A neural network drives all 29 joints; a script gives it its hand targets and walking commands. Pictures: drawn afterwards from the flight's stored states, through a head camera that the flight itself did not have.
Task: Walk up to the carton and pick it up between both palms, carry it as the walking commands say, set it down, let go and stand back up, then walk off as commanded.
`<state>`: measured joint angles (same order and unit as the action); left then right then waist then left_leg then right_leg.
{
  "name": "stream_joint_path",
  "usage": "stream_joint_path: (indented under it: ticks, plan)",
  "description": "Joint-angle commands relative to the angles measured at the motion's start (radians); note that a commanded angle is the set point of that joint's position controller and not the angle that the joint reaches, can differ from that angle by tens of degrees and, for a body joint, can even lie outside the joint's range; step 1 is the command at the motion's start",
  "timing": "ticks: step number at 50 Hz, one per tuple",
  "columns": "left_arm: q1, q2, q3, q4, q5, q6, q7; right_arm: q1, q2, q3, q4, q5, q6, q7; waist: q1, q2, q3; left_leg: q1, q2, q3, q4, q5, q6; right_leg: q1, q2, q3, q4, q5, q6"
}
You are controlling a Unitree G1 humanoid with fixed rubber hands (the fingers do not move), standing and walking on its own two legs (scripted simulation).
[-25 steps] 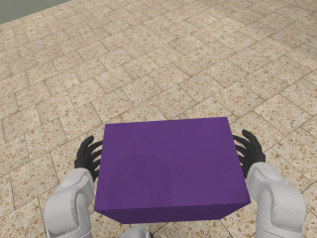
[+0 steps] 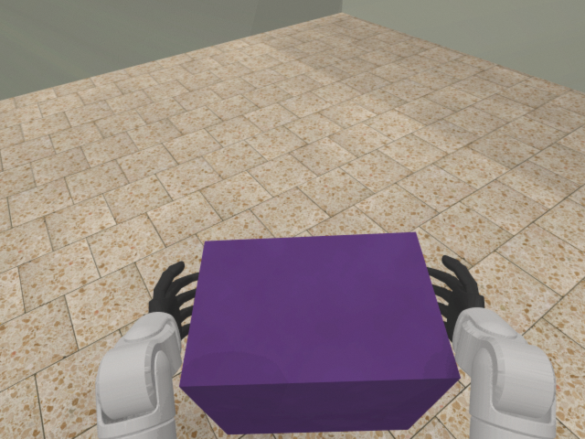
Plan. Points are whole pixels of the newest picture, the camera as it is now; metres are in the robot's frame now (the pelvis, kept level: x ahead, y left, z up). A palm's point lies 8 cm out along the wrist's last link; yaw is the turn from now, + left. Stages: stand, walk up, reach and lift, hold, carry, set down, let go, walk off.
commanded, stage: carry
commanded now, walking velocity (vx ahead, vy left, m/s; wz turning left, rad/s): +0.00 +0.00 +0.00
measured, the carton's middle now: (313, 342) +0.26 +0.00 +0.01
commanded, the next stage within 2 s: none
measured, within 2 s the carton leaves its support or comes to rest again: neither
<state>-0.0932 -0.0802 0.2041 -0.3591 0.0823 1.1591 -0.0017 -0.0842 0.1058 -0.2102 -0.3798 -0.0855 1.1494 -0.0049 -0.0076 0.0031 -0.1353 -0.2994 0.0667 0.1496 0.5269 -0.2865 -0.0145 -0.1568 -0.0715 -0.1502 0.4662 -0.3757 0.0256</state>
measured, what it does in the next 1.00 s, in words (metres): stands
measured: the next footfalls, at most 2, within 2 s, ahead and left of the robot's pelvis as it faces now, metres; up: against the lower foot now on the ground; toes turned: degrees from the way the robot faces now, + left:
none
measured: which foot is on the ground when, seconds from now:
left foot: down 0.00-1.00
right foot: down 0.00-1.00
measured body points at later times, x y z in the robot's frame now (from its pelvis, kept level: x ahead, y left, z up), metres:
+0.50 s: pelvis +0.03 -0.03 +0.01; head +0.04 -0.03 +0.46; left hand +0.30 +0.16 +0.08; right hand +0.31 -0.21 +0.07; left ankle -0.01 +0.12 -0.72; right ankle -0.09 -0.11 -0.72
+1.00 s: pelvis +0.03 -0.03 +0.00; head +0.05 -0.04 +0.45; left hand +0.31 +0.15 +0.05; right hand +0.31 -0.21 +0.05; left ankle -0.01 +0.12 -0.73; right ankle -0.09 -0.11 -0.73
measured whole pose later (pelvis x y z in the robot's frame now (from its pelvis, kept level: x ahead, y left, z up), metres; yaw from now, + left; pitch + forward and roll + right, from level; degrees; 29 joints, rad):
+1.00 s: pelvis +0.03 -0.03 +0.00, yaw +0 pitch +6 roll +2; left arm -0.09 -0.09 0.19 -0.24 0.11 0.97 -0.02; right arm -0.10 0.09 -0.22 -0.24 -0.10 0.95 0.03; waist -0.01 -0.02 -0.08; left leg -0.29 0.09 0.18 0.54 -0.29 -0.04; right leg -0.16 -0.08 -0.18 0.51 -0.43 0.00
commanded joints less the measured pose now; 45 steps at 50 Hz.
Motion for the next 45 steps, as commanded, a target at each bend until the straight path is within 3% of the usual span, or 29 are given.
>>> stream_joint_path:
  ticks: [1, 2, 3, 4, 6, 10, 14, 16, 19, 20, 24, 25, 26, 27, 29, 30, 31, 32, 34, 36, 37, 38, 39, 40, 41, 42, 43, 44, 45]
  plan:
    - [-0.467, -0.787, -0.801, -0.074, -0.379, 0.02, -0.212, -0.449, 0.772, 0.808, -0.018, 0.366, 0.022, 0.215, 0.009, -0.02, -0.232, 0.113, 0.098, -0.055, 0.076, 0.616, 0.006, 0.105, -0.127, 0.055, 0.033, 0.904, 0.007]
    - [-0.445, -0.785, -0.781, -0.041, -0.367, 0.021, -0.208, -0.46, 0.778, 0.809, -0.01, 0.374, 0.026, 0.212, 0.015, -0.074, -0.217, 0.097, 0.09, -0.047, 0.081, 0.605, 0.003, 0.109, -0.131, 0.054, 0.038, 0.954, 0.003]
    - [-0.465, -0.794, -0.805, -0.076, -0.377, 0.017, -0.207, -0.471, 0.798, 0.813, -0.026, 0.382, 0.02, 0.217, 0.011, -0.01, -0.216, 0.123, 0.081, -0.047, 0.058, 0.578, 0.003, 0.075, -0.131, 0.055, 0.044, 0.921, -0.001]
    - [-0.499, -0.806, -0.799, -0.089, -0.386, 0.016, -0.207, -0.493, 0.784, 0.813, -0.043, 0.374, 0.015, 0.214, 0.013, -0.062, -0.218, 0.109, 0.084, -0.045, 0.069, 0.628, 0.002, 0.089, -0.113, 0.031, 0.047, 0.929, 0.004]
    - [-0.515, -0.812, -0.813, -0.089, -0.399, 0.012, -0.208, -0.501, 0.787, 0.809, -0.041, 0.382, 0.012, 0.207, 0.01, -0.038, -0.258, 0.163, 0.097, -0.054, 0.041, 0.631, 0.004, 0.077, -0.109, 0.032, 0.061, 0.809, 0.003]
    - [-0.505, -0.797, -0.81, -0.132, -0.393, 0.007, -0.204, -0.482, 0.797, 0.797, -0.047, 0.374, 0.008, 0.206, 0.019, -0.026, -0.231, 0.151, 0.097, -0.039, 0.091, 0.752, 0.017, 0.094, -0.09, 0.018, 0.041, 0.848, 0.01]
    - [-0.441, -0.801, -0.794, -0.063, -0.362, -0.003, -0.199, -0.48, 0.756, 0.794, -0.068, 0.379, -0.007, 0.205, 0.021, 0.016, -0.274, 0.148, 0.083, -0.032, 0.021, 0.646, 0.014, 0.123, -0.093, 0.027, 0.049, 0.781, -0.01]
    - [-0.498, -0.783, -0.807, -0.169, -0.38, -0.017, -0.197, -0.468, 0.796, 0.813, -0.053, 0.377, -0.007, 0.204, 0.02, -0.056, -0.244, 0.124, 0.086, -0.016, 0.057, 0.651, 0.014, 0.143, -0.094, 0.013, 0.035, 0.9, -0.001]
    - [-0.415, -0.773, -0.784, -0.086, -0.364, -0.014, -0.202, -0.439, 0.757, 0.801, -0.058, 0.354, -0.015, 0.2, 0.022, -0.111, -0.246, 0.101, 0.071, -0.01, 0.063, 0.589, 0.017, 0.16, -0.104, 0.027, 0.044, 0.963, -0.01]
    - [-0.497, -0.783, -0.809, -0.133, -0.382, -0.017, -0.201, -0.45, 0.77, 0.799, -0.043, 0.361, -0.009, 0.203, 0.021, -0.042, -0.242, 0.092, 0.079, -0.015, 0.021, 0.557, 0.003, 0.16, -0.114, 0.037, 0.048, 0.916, -0.016]
    - [-0.456, -0.75, -0.793, -0.123, -0.359, -0.026, -0.197, -0.393, 0.751, 0.776, 0.013, 0.341, -0.018, 0.201, 0.019, 0.039, -0.28, 0.203, 0.112, -0.034, 0.056, 0.804, 0.02, 0.091, -0.084, 0.026, 0.07, 0.775, -0.003]
    - [-0.455, -0.753, -0.793, -0.121, -0.363, -0.03, -0.202, -0.394, 0.756, 0.777, 0.008, 0.333, -0.022, 0.197, 0.016, -0.009, -0.253, 0.194, 0.116, -0.034, 0.067, 0.775, 0.023, 0.065, -0.092, 0.028, 0.055, 0.755, -0.002]
    - [-0.414, -0.75, -0.761, -0.041, -0.328, -0.04, -0.201, -0.435, 0.737, 0.765, 0.005, 0.331, -0.04, 0.204, 0.017, 0.031, -0.243, 0.213, 0.123, -0.033, 0.063, 0.77, 0.02, 0.045, -0.096, 0.035, 0.045, 0.731, 0.002]
    - [-0.45, -0.764, -0.765, -0.072, -0.339, -0.053, -0.202, -0.491, 0.738, 0.78, -0.043, 0.336, -0.052, 0.2, 0.022, -0.005, -0.224, 0.175, 0.103, -0.016, 0.103, 0.787, 0.028, 0.068, -0.076, 0.023, 0.026, 0.811, 0.003]
    - [-0.448, -0.781, -0.748, -0.024, -0.337, -0.061, -0.209, -0.471, 0.759, 0.779, -0.008, 0.318, -0.059, 0.196, 0.027, -0.162, -0.197, -0.016, 0.059, 0.01, 0.151, 0.347, 0.0, 0.201, -0.137, 0.048, 0.025, 1.123, -0.029]
    - [-0.418, -0.779, -0.771, -0.048, -0.348, -0.065, -0.205, -0.49, 0.758, 0.806, -0.059, 0.346, -0.06, 0.198, 0.02, -0.174, -0.161, -0.073, 0.013, 0.039, 0.095, 0.147, 0.007, 0.235, -0.139, 0.065, 0.027, 1.222, -0.049]
    - [-0.48, -0.779, -0.798, -0.127, -0.369, -0.054, -0.203, -0.464, 0.782, 0.814, -0.043, 0.349, -0.04, 0.198, 0.016, -0.131, -0.126, -0.051, 0.018, 0.016, 0.042, 0.087, 0.001, 0.194, -0.164, 0.067, 0.015, 1.175, -0.065]
    - [-0.474, -0.782, -0.783, -0.113, -0.357, -0.05, -0.201, -0.459, 0.779, 0.806, -0.041, 0.348, -0.045, 0.196, 0.018, -0.136, -0.158, -0.036, 0.009, 0.026, -0.004, 0.128, -0.003, 0.229, -0.153, 0.055, 0.024, 1.146, -0.067]
    - [-0.42, -0.719, -0.749, -0.068, -0.303, -0.065, -0.186, -0.379, 0.74, 0.742, 0.088, 0.312, -0.06, 0.202, 0.019, -0.004, -0.234, 0.155, 0.081, -0.013, 0.003, 0.642, 0.01, 0.148, -0.112, 0.016, 0.096, 0.923, -0.015]
    - [-0.41, -0.732, -0.771, -0.071, -0.315, -0.072, -0.186, -0.416, 0.723, 0.773, 0.002, 0.341, -0.074, 0.201, 0.01, 0.092, -0.294, 0.351, 0.172, -0.081, 0.076, 1.094, 0.069, -0.019, -0.075, 0.027, 0.147, 0.636, 0.016]
    - [-0.484, -0.751, -0.82, -0.184, -0.35, -0.076, -0.186, -0.411, 0.744, 0.797, -0.04, 0.353, -0.073, 0.205, 0.006, 0.132, -0.291, 0.365, 0.188, -0.088, 0.06, 1.146, 0.076, -0.059, -0.049, 0.018, 0.118, 0.452, 0.015]
    - [-0.433, -0.72, -0.683, 0.085, -0.254, -0.103, -0.194, -0.374, 0.7, 0.658, 0.182, 0.242, -0.106, 0.198, 0.013, 0.123, -0.256, 0.355, 0.18, -0.097, 0.054, 1.128, 0.074, -0.071, -0.036, 0.011, 0.031, 0.362, 0.006]
    - [-0.422, -0.696, -0.651, 0.104, -0.228, -0.141, -0.199, -0.422, 0.673, 0.659, 0.145, 0.223, -0.147, 0.192, 0.016, 0.057, -0.271, 0.307, 0.172, -0.094, 0.064, 1.039, 0.072, 0.002, -0.035, 0.016, -0.038, 0.377, -0.004]
    - [-0.48, -0.72, -0.68, 0.046, -0.247, -0.176, -0.205, -0.451, 0.679, 0.671, 0.096, 0.22, -0.174, 0.191, 0.016, 0.047, -0.232, 0.246, 0.137, -0.039, 0.095, 0.84, 0.043, 0.041, -0.05, 0.005, -0.058, 0.545, -0.003]
    - [-0.46, -0.743, -0.715, -0.008, -0.285, -0.178, -0.204, -0.475, 0.707, 0.734, -0.001, 0.262, -0.181, 0.186, 0.017, -0.06, -0.223, 0.125, 0.118, -0.036, 0.121, 0.598, 0.026, 0.128, -0.083, 0.026, -0.036, 0.765, -0.015]
    - [-0.481, -0.747, -0.682, 0.068, -0.259, -0.206, -0.205, -0.49, 0.702, 0.694, 0.08, 0.229, -0.205, 0.187, 0.012, -0.065, -0.193, 0.059, 0.081, -0.001, 0.114, 0.411, 0.011, 0.164, -0.114, 0.034, 0.004, 0.965, -0.025]
    - [-0.543, -0.794, -0.783, -0.127, -0.361, -0.185, -0.196, -0.547, 0.761, 0.8, -0.109, 0.323, -0.185, 0.18, 0.02, -0.182, -0.193, -0.041, 0.031, 0.044, 0.104, 0.221, -0.001, 0.24, -0.13, 0.036, 0.023, 1.174, -0.036]
    - [-0.506, -0.781, -0.792, -0.113, -0.351, -0.174, -0.193, -0.457, 0.76, 0.788, -0.05, 0.309, -0.171, 0.18, 0.011, -0.134, -0.187, -0.059, 0.009, 0.029, 0.044, 0.092, -0.004, 0.249, -0.156, 0.052, 0.041, 1.2, -0.058]
    - [-0.493, -0.779, -0.783, -0.093, -0.343, -0.159, -0.184, -0.457, 0.775, 0.789, -0.04, 0.318, -0.155, 0.176, 0.011, -0.15, -0.211, -0.01, -0.004, 0.028, -0.011, 0.105, -0.006, 0.232, -0.152, 0.053, 0.037, 1.146, -0.066]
